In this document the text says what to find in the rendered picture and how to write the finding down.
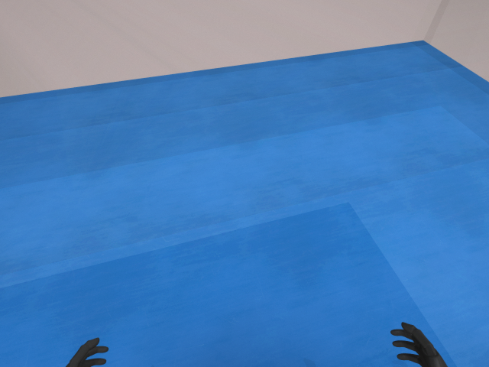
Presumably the robot right hand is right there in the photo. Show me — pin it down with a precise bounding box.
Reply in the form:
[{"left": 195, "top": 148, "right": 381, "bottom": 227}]
[{"left": 390, "top": 322, "right": 448, "bottom": 367}]

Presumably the robot left hand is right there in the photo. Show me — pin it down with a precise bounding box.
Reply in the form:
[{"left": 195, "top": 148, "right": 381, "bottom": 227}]
[{"left": 66, "top": 338, "right": 108, "bottom": 367}]

